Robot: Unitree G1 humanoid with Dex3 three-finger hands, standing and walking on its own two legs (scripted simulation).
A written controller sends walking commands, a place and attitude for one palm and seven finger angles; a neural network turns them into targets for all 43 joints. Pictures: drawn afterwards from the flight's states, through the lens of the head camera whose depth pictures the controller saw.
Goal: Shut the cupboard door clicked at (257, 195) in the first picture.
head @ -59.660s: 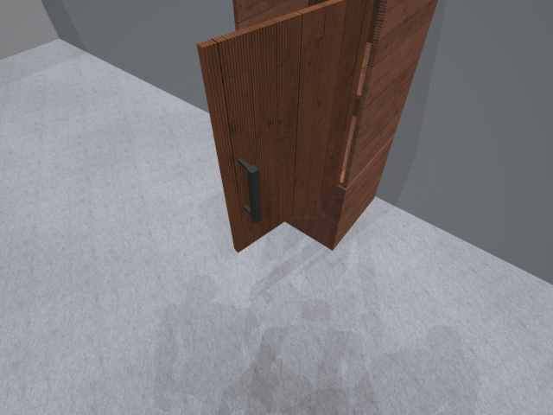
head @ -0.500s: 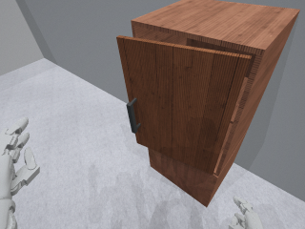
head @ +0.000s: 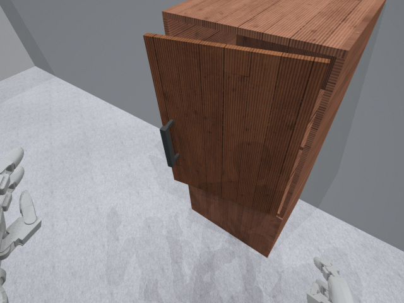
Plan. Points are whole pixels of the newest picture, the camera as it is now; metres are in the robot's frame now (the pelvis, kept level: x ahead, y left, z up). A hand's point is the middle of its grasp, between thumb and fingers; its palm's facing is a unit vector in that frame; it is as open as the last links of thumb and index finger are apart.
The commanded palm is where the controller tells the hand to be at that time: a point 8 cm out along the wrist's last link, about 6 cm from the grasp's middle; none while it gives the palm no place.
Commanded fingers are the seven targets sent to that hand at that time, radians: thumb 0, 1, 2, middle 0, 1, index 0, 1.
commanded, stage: step back with the hand held close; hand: left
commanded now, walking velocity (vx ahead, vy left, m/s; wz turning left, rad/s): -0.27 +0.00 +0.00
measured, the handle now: (171, 144) +0.61 +0.16 -0.09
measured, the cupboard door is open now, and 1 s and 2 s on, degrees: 12 12 12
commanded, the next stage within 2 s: stop stepping back and stand still in 1.30 s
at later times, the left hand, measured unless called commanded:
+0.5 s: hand out of the picture +0.12 +0.29 +0.16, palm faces +0.46 -0.75 -0.47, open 7.4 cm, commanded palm +0.06 +0.31 +0.18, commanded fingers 0.00 0.90 0.90 -0.20 -0.30 -0.20 -0.30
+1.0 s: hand out of the picture +0.05 +0.28 +0.16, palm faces +0.47 -0.75 -0.46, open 7.4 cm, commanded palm -0.02 +0.32 +0.18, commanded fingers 0.00 0.90 0.90 -0.20 -0.30 -0.20 -0.30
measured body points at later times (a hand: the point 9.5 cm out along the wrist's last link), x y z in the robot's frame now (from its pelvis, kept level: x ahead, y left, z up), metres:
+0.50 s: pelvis -0.07 +0.01 -0.01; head -0.06 +0.02 +0.44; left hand +0.09 +0.32 +0.18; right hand +0.10 -0.23 -0.09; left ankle +0.02 +0.10 -0.74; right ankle -0.03 -0.12 -0.74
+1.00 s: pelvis -0.14 +0.01 -0.02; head -0.12 +0.03 +0.43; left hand +0.01 +0.32 +0.19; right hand +0.04 -0.23 -0.10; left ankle +0.01 +0.10 -0.74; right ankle -0.13 -0.12 -0.74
